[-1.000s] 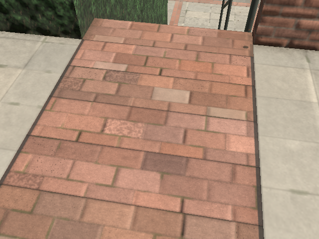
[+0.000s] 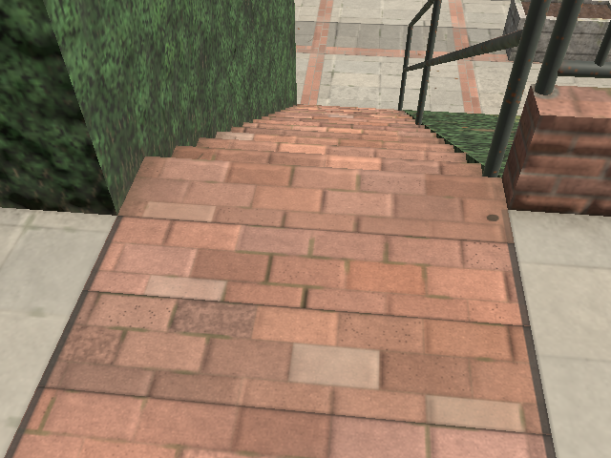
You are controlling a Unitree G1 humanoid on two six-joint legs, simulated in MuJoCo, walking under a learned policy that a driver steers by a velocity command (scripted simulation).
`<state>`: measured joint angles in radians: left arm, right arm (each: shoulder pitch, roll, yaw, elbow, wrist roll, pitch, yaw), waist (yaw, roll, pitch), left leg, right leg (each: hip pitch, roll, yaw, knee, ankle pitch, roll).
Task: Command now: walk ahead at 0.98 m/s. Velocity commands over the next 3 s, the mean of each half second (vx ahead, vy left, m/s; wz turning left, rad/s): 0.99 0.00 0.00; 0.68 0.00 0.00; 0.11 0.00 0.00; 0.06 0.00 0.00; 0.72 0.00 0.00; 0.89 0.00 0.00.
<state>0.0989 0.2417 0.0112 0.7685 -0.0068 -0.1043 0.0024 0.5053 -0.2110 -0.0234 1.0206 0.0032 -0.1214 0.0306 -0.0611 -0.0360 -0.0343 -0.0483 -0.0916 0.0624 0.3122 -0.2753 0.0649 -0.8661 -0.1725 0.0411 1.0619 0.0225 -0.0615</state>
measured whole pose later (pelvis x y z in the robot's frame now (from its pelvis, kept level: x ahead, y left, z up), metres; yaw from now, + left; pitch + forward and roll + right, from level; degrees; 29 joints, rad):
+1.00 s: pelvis +0.85 +0.01 +0.00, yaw +1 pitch +1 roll +1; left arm 0.12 0.28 0.04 0.79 0.01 -0.07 0.02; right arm 0.30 -0.25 -0.02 0.93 -0.02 -0.10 0.03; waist -0.05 -0.04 0.06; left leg -0.23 -0.08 0.07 0.33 -0.11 0.09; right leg -0.64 -0.08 0.06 0.94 -0.24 0.02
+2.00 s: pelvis +0.98 -0.02 -0.01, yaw +0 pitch -1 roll -1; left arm 0.20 0.19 0.06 1.05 -0.02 0.02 0.02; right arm 0.39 -0.19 -0.02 1.10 0.01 -0.03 -0.04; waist -0.03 0.01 0.00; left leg -0.08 0.01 0.03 0.49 -0.40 0.04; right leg -0.39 0.02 -0.01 0.68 -0.34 -0.04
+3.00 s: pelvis +1.65 -0.06 -0.20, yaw +1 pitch +2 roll +1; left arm 0.39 0.21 0.03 0.98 -0.05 -0.09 0.04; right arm 0.25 -0.27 -0.06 0.95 -0.02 -0.10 0.06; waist 0.03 0.02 0.09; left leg -0.42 -0.05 0.07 0.67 -0.28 0.07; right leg -0.33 0.03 0.24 1.86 -0.76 0.05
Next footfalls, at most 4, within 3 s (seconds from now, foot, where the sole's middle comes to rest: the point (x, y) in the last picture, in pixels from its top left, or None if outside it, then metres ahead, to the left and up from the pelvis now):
0.20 right None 0.44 -0.14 -0.78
0.72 left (265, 315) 0.94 0.09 -0.78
1.16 right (342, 267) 1.09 -0.13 -0.78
2.24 right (367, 239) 1.19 -0.22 -0.78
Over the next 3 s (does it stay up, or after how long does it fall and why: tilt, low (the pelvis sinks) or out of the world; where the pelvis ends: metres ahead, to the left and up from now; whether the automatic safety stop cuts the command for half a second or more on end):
stays up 1.65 -0.06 -0.20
